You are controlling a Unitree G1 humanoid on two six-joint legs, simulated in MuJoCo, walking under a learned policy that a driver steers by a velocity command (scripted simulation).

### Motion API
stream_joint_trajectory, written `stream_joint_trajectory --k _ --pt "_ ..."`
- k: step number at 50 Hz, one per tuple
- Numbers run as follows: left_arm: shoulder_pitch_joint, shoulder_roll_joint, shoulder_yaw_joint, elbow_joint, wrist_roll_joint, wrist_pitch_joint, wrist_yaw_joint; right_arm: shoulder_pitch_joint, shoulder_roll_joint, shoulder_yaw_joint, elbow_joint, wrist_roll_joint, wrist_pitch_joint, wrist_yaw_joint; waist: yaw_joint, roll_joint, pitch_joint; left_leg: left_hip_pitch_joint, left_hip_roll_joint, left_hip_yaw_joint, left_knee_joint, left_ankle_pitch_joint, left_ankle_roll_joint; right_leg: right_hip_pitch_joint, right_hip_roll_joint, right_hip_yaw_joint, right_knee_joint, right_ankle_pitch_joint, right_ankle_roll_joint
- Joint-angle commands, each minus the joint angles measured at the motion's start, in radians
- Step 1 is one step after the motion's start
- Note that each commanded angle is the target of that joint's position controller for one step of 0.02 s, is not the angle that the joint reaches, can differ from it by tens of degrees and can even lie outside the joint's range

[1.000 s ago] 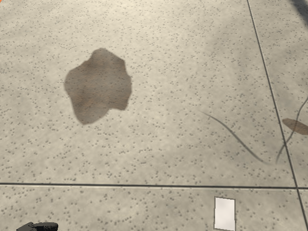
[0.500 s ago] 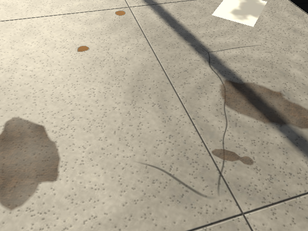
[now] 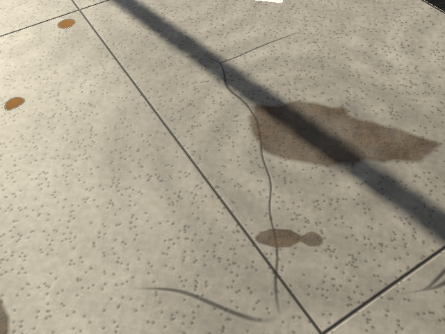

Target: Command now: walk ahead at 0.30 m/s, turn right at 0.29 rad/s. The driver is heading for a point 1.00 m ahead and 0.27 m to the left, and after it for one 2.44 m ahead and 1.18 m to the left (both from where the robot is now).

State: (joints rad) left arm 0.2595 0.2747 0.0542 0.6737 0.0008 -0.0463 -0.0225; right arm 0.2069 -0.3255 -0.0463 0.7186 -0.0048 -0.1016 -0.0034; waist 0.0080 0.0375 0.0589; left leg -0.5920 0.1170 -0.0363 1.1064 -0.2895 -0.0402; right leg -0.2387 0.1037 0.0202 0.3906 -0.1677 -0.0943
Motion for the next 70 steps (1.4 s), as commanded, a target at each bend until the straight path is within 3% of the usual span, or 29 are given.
stream_joint_trajectory --k 1,4,7,10,11,12,13,14,15,16,17,18,20,22,24,25,26,27,28,30,34,45,63,64,66,67,68,69,70 --pt "-0.06 0.145 0.035 -0.042 0.003 -0.026 0.019 0.066 -0.06 -0.017 -0.036 -0.015 0.011 -0.004 -0.045 -0.082 -0.077 0.022 -0.005 0.02 -0.118 0.118 -0.033 -0.006 -0.244 0.126 -0.142 0.686 -0.173" --pt "-0.034 0.143 0.032 -0.006 -0.003 -0.012 0.033 -0.043 -0.02 0.0 -0.056 -0.013 0.004 0.009 0.005 -0.096 -0.084 0.1 -0.05 0.041 -0.379 0.355 -0.019 -0.013 -0.182 0.051 -0.124 0.63 -0.111" --pt "0.017 0.154 0.031 0.037 -0.006 -0.001 0.038 -0.107 -0.034 -0.003 -0.071 -0.001 -0.002 0.026 0.037 -0.102 -0.095 0.136 -0.076 0.018 -0.51 0.456 0.005 0.062 -0.226 0.101 -0.104 0.53 -0.098" --pt "0.013 0.145 0.027 0.063 -0.006 0.008 0.037 -0.099 -0.074 -0.019 -0.074 -0.014 -0.003 0.034 0.019 -0.111 -0.095 0.136 -0.083 -0.005 -0.575 0.35 0.052 0.155 -0.267 0.163 -0.004 0.513 -0.084" --pt "0.003 0.141 0.025 0.069 -0.007 0.012 0.037 -0.072 -0.08 -0.024 -0.066 -0.02 -0.004 0.034 -0.002 -0.109 -0.099 0.173 -0.093 0.004 -0.611 0.339 0.07 0.168 -0.262 0.172 0.049 0.521 -0.072" --pt "-0.005 0.132 0.021 0.072 -0.007 0.015 0.037 -0.023 -0.087 -0.029 -0.051 -0.027 -0.008 0.031 -0.032 -0.09 -0.119 0.27 -0.098 0.017 -0.682 0.463 0.092 0.159 -0.221 0.157 0.133 0.534 -0.045" --pt "0.051 0.111 0.014 0.068 0.011 0.01 0.036 -0.003 -0.14 -0.037 -0.058 -0.04 -0.013 0.024 -0.01 -0.003 -0.197 0.453 -0.002 -0.064 -0.635 0.879 0.139 0.089 -0.146 0.133 0.264 0.402 0.0" --pt "0.186 0.067 -0.002 0.094 0.015 0.004 0.034 0.027 -0.138 -0.031 -0.066 -0.051 -0.002 0.017 0.017 0.134 -0.34 0.724 0.18 -0.25 -0.581 1.116 0.297 -0.094 -0.073 0.12 0.479 0.022 0.069" --pt "0.181 0.089 -0.004 0.115 0.002 0.017 0.031 0.073 -0.035 -0.01 -0.046 -0.032 0.016 0.017 -0.028 0.194 -0.427 0.772 0.27 -0.382 -0.622 1.068 0.384 -0.16 -0.042 0.104 0.64 -0.485 0.12" --pt "0.124 0.144 0.012 0.1 -0.013 0.036 0.03 0.057 -0.014 0.004 -0.039 -0.008 0.03 0.024 -0.034 0.11 -0.374 0.691 0.253 -0.408 -0.676 0.781 0.363 -0.198 -0.074 0.135 0.684 -0.541 0.132" --pt "0.063 0.138 0.016 0.092 -0.02 0.061 0.037 0.004 -0.021 0.003 -0.04 -0.001 0.042 0.026 -0.024 0.049 -0.279 0.596 0.219 -0.381 -0.723 0.517 0.319 -0.231 -0.101 0.116 0.706 -0.507 0.147" --pt "0.042 0.123 0.016 0.089 -0.017 0.086 0.043 -0.065 -0.029 0.004 -0.045 -0.003 0.052 0.027 -0.004 0.037 -0.189 0.468 0.189 -0.337 -0.778 0.311 0.283 -0.226 -0.126 0.098 0.643 -0.471 0.155" --pt "0.053 0.087 0.011 0.105 -0.009 0.112 0.055 -0.159 -0.054 -0.005 -0.055 -0.018 0.07 0.022 0.03 0.104 -0.11 0.276 0.104 -0.245 -0.855 0.051 0.223 -0.104 -0.137 0.052 0.452 -0.38 0.164" --pt "0.1 0.067 0.008 0.144 0.001 0.105 0.056 -0.161 -0.053 -0.008 -0.047 -0.022 0.08 0.014 0.036 0.126 -0.132 0.229 0.061 -0.17 -0.854 0.01 0.209 0.017 -0.121 0.016 0.313 -0.228 0.152" --pt "0.123 0.055 0.008 0.173 0.012 0.096 0.048 -0.152 -0.039 -0.005 -0.03 -0.005 0.083 0.006 0.048 0.098 -0.154 0.202 0.037 -0.123 -0.83 -0.098 0.181 0.121 -0.105 -0.018 0.169 -0.045 0.123" --pt "0.1 0.057 0.007 0.167 0.025 0.093 0.046 -0.129 -0.016 0.004 -0.016 -0.003 0.081 0.005 0.04 0.076 -0.141 0.182 0.017 -0.109 -0.823 -0.185 0.142 0.137 -0.117 -0.003 0.123 -0.019 0.104" --pt "0.063 0.083 0.008 0.147 0.035 0.09 0.05 -0.111 -0.003 0.01 -0.003 -0.01 0.08 0.007 0.022 0.034 -0.103 0.17 -0.009 -0.089 -0.794 -0.238 0.097 0.104 -0.172 0.065 0.065 -0.044 0.076" --pt "0.028 0.138 0.02 0.147 0.021 0.088 0.056 -0.092 -0.013 0.004 -0.008 -0.015 0.079 0.009 -0.027 -0.068 -0.054 0.232 -0.066 -0.031 -0.764 -0.195 0.059 -0.04 -0.191 0.104 0.033 -0.24 0.037" --pt "0.0 0.106 0.013 0.152 0.016 0.078 0.056 -0.116 -0.007 0.006 -0.005 -0.021 0.077 0.006 -0.022 -0.109 -0.035 0.333 -0.084 -0.004 -0.71 -0.095 0.041 -0.146 -0.179 0.103 -0.007 -0.363 0.033" --pt "-0.031 0.077 0.003 0.16 0.021 0.054 0.058 -0.103 0.003 0.005 0.011 -0.015 0.075 -0.002 -0.035 -0.13 -0.036 0.407 -0.082 0.003 -0.656 0.03 0.053 -0.174 -0.177 0.103 -0.034 -0.3 0.063" --pt "0.013 0.079 0.001 0.195 0.006 0.025 0.056 -0.077 0.0 0.001 0.049 -0.009 0.074 -0.008 -0.016 -0.079 -0.064 0.402 -0.081 0.003 -0.635 0.211 0.067 -0.071 -0.165 0.079 0.021 -0.071 0.079" --pt "0.019 0.065 -0.005 0.276 -0.001 0.037 0.055 -0.071 -0.014 -0.009 0.146 0.003 0.098 -0.022 -0.004 -0.042 -0.083 0.441 -0.079 0.008 -0.613 0.37 0.058 0.029 -0.148 0.047 0.042 0.18 0.071" --pt "0.024 0.043 -0.02 0.382 0.004 0.037 0.055 -0.081 -0.014 -0.013 0.278 0.005 0.116 -0.041 -0.009 -0.046 -0.037 0.46 -0.082 0.009 -0.653 0.29 0.047 0.016 -0.132 0.023 -0.021 0.067 0.074" --pt "0.047 0.039 -0.021 0.395 0.003 0.038 0.057 -0.066 -0.003 -0.011 0.293 0.005 0.118 -0.041 -0.006 -0.054 -0.056 0.464 -0.1 0.029 -0.645 0.183 0.046 0.023 -0.128 0.02 -0.038 -0.051 0.067" --pt "0.055 0.088 -0.005 0.392 -0.009 0.041 0.062 -0.079 -0.002 -0.014 0.299 0.012 0.118 -0.041 0.007 -0.116 0.004 0.367 -0.162 0.096 -0.55 -0.123 0.043 -0.013 -0.166 0.096 -0.101 -0.428 0.006" --pt "0.068 0.119 0.004 0.383 -0.014 0.038 0.064 -0.113 -0.004 -0.014 0.285 0.012 0.109 -0.038 0.025 -0.156 0.055 0.271 -0.172 0.115 -0.475 -0.176 0.043 -0.02 -0.235 0.192 -0.161 -0.586 -0.038" --pt "0.071 0.155 0.018 0.378 -0.02 0.029 0.065 -0.147 0.003 -0.012 0.266 0.017 0.094 -0.031 0.038 -0.203 0.106 0.193 -0.149 0.106 -0.381 -0.155 0.053 -0.025 -0.329 0.31 -0.218 -0.661 -0.091" --pt "0.074 0.163 0.024 0.375 -0.023 0.016 0.066 -0.166 0.009 -0.009 0.253 0.024 0.076 -0.023 0.041 -0.214 0.145 0.126 -0.106 0.071 -0.319 -0.137 0.068 -0.022 -0.398 0.391 -0.251 -0.649 -0.132" --pt "0.075 0.144 0.023 0.374 -0.02 0.003 0.065 -0.168 0.009 -0.011 0.248 0.031 0.06 -0.014 0.038 -0.21 0.166 0.056 -0.075 0.045 -0.281 -0.164 0.081 0.022 -0.429 0.416 -0.252 -0.58 -0.149"
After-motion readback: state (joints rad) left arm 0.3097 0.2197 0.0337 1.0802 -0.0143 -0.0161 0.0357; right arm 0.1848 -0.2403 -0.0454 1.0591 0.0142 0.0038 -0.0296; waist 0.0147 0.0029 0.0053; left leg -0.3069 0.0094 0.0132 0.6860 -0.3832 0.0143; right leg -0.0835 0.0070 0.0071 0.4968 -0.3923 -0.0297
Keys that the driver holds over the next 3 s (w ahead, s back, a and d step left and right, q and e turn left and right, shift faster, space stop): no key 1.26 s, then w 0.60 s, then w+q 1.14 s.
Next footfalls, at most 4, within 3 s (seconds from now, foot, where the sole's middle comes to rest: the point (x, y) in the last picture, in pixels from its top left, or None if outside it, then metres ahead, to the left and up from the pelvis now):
0.24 left None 0.31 0.12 -0.78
0.52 right None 0.21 -0.12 -0.78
2.02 right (280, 257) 0.69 -0.12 -0.78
2.56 left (190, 195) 0.93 0.18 -0.78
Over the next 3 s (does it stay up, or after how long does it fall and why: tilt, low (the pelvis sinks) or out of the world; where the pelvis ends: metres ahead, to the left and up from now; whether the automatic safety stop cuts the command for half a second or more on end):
stays up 1.04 0.13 0.00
